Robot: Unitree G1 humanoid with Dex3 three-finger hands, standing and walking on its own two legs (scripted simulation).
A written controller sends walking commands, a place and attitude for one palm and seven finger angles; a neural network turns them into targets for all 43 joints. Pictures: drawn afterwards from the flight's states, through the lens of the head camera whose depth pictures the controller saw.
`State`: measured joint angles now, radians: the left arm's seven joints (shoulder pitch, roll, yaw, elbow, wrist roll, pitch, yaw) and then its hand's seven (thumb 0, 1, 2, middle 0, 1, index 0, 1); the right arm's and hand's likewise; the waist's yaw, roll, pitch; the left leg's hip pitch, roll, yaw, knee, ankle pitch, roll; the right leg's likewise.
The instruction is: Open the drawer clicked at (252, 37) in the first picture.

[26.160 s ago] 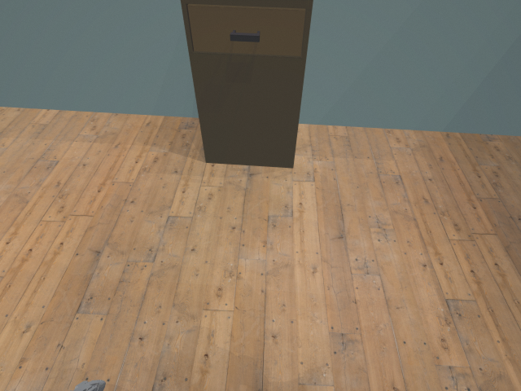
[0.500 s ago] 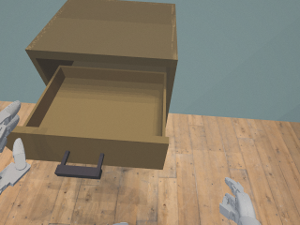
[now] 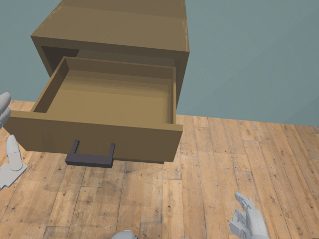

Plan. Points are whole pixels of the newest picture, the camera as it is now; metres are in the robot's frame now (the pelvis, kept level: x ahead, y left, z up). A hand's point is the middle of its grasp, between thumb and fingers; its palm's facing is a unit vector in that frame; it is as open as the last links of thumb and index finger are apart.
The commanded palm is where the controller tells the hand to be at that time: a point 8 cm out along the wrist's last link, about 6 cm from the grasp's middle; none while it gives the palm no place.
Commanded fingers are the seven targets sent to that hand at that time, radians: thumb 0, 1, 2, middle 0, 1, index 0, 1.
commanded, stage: step back with the hand held close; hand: left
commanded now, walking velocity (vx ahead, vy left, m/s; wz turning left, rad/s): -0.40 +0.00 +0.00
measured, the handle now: (92, 152) +0.33 +0.20 -0.02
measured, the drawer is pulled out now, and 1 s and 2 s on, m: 0.30 0.30 0.30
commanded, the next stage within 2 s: stop stepping back and stand still in 0.36 s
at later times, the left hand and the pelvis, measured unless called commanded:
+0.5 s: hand out of the picture +0.08 +0.19 +0.16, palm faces +0.29 -0.83 -0.47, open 7.4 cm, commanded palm +0.01 +0.24 +0.19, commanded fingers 0.00 0.90 0.90 -0.20 -0.30 -0.20 -0.30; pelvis -0.12 -0.04 +0.00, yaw -1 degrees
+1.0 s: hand out of the picture -0.06 +0.16 +0.17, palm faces +0.41 -0.77 -0.49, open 7.4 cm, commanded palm -0.11 +0.21 +0.19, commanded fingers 0.00 0.90 0.90 -0.20 -0.30 -0.20 -0.30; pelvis -0.22 -0.08 +0.00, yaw +4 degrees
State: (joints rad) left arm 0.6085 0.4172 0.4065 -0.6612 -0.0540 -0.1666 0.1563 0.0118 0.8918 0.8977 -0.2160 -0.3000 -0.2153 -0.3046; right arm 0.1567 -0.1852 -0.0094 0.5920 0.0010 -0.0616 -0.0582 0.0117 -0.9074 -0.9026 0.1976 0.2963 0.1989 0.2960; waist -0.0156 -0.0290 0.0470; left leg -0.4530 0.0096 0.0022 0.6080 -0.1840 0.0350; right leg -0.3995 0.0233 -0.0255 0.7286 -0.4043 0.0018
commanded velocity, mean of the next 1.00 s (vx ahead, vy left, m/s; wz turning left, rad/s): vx -0.04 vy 0.03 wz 0.02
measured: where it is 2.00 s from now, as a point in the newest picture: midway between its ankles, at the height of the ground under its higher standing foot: outside the picture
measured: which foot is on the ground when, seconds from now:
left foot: down 0.00-0.24, up 0.26-0.40, down 0.42-0.62, up 0.64-0.82, down 0.84-1.00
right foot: up 0.00-0.18, down 0.20-1.00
